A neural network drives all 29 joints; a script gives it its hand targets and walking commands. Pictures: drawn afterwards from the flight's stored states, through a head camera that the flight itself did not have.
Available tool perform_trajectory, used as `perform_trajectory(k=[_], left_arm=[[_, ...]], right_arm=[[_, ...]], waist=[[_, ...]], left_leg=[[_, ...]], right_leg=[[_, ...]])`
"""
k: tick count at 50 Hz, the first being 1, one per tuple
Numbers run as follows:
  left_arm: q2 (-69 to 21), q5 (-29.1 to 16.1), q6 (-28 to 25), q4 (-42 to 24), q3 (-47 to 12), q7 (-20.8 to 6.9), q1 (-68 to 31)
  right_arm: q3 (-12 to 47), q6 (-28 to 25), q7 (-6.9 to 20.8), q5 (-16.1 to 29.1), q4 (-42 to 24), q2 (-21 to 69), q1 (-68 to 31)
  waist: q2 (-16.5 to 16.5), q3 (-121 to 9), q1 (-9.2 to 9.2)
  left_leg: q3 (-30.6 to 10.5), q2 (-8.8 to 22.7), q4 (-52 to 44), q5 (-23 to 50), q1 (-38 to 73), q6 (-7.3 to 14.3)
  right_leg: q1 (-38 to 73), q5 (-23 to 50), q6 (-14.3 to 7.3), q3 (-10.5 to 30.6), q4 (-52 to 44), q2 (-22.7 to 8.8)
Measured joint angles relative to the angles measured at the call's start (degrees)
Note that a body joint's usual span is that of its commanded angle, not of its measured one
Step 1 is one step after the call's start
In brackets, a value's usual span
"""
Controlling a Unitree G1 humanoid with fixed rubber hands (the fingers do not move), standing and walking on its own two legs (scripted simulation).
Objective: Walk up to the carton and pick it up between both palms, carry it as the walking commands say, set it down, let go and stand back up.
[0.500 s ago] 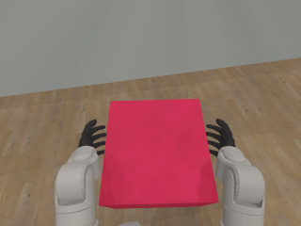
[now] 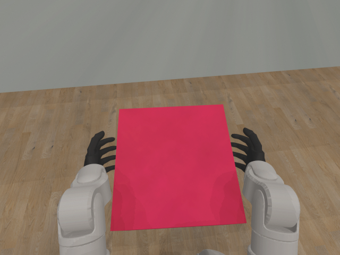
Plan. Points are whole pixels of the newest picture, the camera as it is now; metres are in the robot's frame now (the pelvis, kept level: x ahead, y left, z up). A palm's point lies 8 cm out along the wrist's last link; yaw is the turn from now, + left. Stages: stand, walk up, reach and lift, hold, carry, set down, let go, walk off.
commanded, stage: carry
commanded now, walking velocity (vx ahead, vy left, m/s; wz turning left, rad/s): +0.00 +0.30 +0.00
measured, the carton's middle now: (174, 169) +0.30 +0.01 +0.02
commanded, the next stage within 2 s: none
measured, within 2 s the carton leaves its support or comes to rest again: neither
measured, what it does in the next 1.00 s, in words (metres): steps to the left: right foot, then left foot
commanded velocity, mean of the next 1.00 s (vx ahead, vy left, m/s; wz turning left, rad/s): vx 0.00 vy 0.08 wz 0.00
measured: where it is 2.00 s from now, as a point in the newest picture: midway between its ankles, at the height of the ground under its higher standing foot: outside the picture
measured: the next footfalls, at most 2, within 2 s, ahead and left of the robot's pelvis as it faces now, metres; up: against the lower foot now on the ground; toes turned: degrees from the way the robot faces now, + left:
right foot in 0.06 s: +0.03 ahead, -0.05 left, +0.00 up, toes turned -11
left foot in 0.40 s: +0.04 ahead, +0.34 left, +0.00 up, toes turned -10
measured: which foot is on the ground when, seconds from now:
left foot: down 0.00-0.06, up 0.08-0.38, down 0.40-1.00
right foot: up 0.00-0.04, down 0.06-0.40, up 0.42-0.70, down 0.72-1.00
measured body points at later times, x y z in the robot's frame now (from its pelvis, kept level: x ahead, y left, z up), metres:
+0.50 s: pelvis -0.02 +0.20 +0.00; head -0.01 +0.22 +0.45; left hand +0.24 +0.37 +0.08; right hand +0.25 +0.05 +0.10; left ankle +0.00 +0.32 -0.73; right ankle -0.04 +0.03 -0.68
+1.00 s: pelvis -0.04 +0.26 +0.01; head -0.07 +0.27 +0.46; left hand +0.22 +0.42 +0.11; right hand +0.22 +0.10 +0.11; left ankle +0.00 +0.32 -0.73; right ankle -0.05 +0.15 -0.73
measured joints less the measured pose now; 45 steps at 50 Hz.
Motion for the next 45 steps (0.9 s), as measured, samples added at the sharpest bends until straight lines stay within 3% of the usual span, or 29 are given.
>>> perform_trajectory(k=[3,4,6,8,10,14,17,19,21,23,26,31,34,37,39,45], left_arm=[[-0.1,0.0,0.2,0.9,0.6,-0.7,-0.9],[-0.1,0.2,-0.1,2.1,0.5,-0.9,-1.1],[-0.1,0.2,-0.1,4.6,0.3,-1.2,-1.0],[-0.1,0.1,0.1,5.3,0.3,-1.5,-0.1],[0.0,0.2,0.0,4.7,0.4,-1.6,0.6],[0.0,0.3,-0.5,2.4,0.5,-1.6,0.3],[-0.1,0.6,-0.3,1.4,0.3,-1.5,-0.5],[-0.1,0.8,0.0,1.0,0.2,-1.6,-0.6],[0.0,1.0,0.3,1.6,0.9,-1.8,-0.7],[0.0,0.8,1.0,2.6,1.4,-1.5,0.0],[0.0,0.5,1.1,2.1,0.2,-0.3,0.4],[0.0,0.7,0.8,1.2,-0.7,0.5,-0.7],[-0.1,0.8,1.1,2.4,-0.2,0.0,-1.6],[-0.2,1.0,1.2,4.7,0.5,-0.7,-2.2],[-0.2,1.2,1.2,6.6,0.5,-1.2,-2.0],[-0.1,1.3,1.4,7.5,0.8,-1.6,-1.8]], right_arm=[[0.3,0.3,-0.5,-0.3,-0.1,0.0,0.0],[0.0,0.4,-0.6,-0.4,0.3,-0.1,0.1],[-0.1,1.1,-0.9,-0.6,1.0,-0.1,1.2],[0.3,1.9,-1.3,-0.6,1.4,-0.1,1.8],[0.7,2.1,-1.6,-0.4,1.3,-0.2,1.6],[0.4,1.9,-1.6,0.0,0.0,-0.1,0.1],[-0.1,1.8,-1.4,0.3,-0.8,0.0,-0.7],[-0.2,2.0,-1.3,0.3,-1.0,0.0,-0.9],[0.4,1.5,-1.2,0.0,0.4,0.1,-0.8],[1.0,1.4,-1.2,-0.2,2.5,0.0,-0.2],[-0.1,1.0,-0.4,0.2,2.4,0.0,0.2],[-1.2,-0.2,0.8,0.0,1.6,0.0,-0.2],[-1.1,0.2,0.6,-0.3,2.1,0.0,-0.3],[-1.0,0.7,0.1,-0.6,3.4,0.0,-0.4],[-0.9,1.3,-0.3,-0.7,4.3,-0.1,0.3],[-0.8,2.4,-0.9,-0.8,4.6,-0.1,0.0]], waist=[[0.5,-1.4,-0.05],[1.8,-1.7,-0.03],[2.8,-1.8,-0.48],[2.8,-1.3,-0.82],[2.2,-0.8,-1.09],[0.3,0.1,-1.8],[-0.9,0.0,-2.06],[-0.8,-0.5,-2.17],[-1.3,-1.3,-2.11],[-1.7,-0.7,-1.19],[-1.5,0.5,0.05],[-1.0,-0.7,0.32],[-0.2,-2.3,-0.19],[0.6,-3.4,-0.38],[1.8,-3.5,-0.86],[1.5,-4.2,-1.66]], left_leg=[[1.9,-2.5,2.4,-1.2,-1.1,1.6],[1.9,-2.4,4.6,-2.7,-1.9,0.9],[-1.1,-3.1,16.2,-9.6,-5.6,-2.0],[-4.1,-2.8,28.5,-11.1,-8.8,-3.8],[-5.9,-1.0,33.4,-9.5,-9.9,-5.2],[-6.8,2.9,25.7,-9.7,-7.6,-6.8],[-5.4,3.9,13.9,-8.5,-3.5,-6.9],[-3.5,4.0,2.7,-3.2,1.3,-6.6],[-2.7,3.6,0.3,0.2,1.9,-5.9],[-2.5,3.8,1.5,-1.4,1.5,-5.1],[-2.5,4.1,-0.6,-0.7,2.4,-3.9],[-1.6,2.6,-3.4,1.3,2.8,-1.8],[-0.6,1.3,-3.7,1.6,2.6,-0.8],[0.7,0.2,-2.5,0.9,2.5,-0.1],[0.9,0.2,-2.9,0.9,3.5,-0.1],[1.4,-0.4,-4.9,2.2,4.8,0.7]], right_leg=[[6.7,8.7,-1.1,-1.4,-15.4,0.7],[7.0,11.6,-2.6,-1.5,-16.5,0.7],[7.0,11.3,-3.5,-1.5,-15.5,-0.4],[8.2,11.4,-2.6,-0.8,-16.8,-1.7],[9.1,12.7,-1.1,0.2,-18.8,-3.2],[9.0,15.0,1.9,1.9,-20.9,-7.2],[8.2,15.9,4.6,3.0,-21.3,-10.1],[7.3,15.6,6.5,3.8,-19.9,-11.5],[4.8,9.7,6.0,5.2,-15.0,-11.8],[2.0,-0.1,4.4,6.7,-6.6,-8.5],[-0.2,-0.7,3.0,5.2,2.8,-3.6],[2.3,0.8,1.6,2.1,-2.2,0.8],[7.2,4.0,0.8,1.4,-13.4,1.9],[12.7,14.5,-0.6,1.0,-25.1,1.5],[13.4,15.6,-1.5,1.0,-25.3,1.6],[14.1,15.4,-0.9,1.4,-25.9,0.9]])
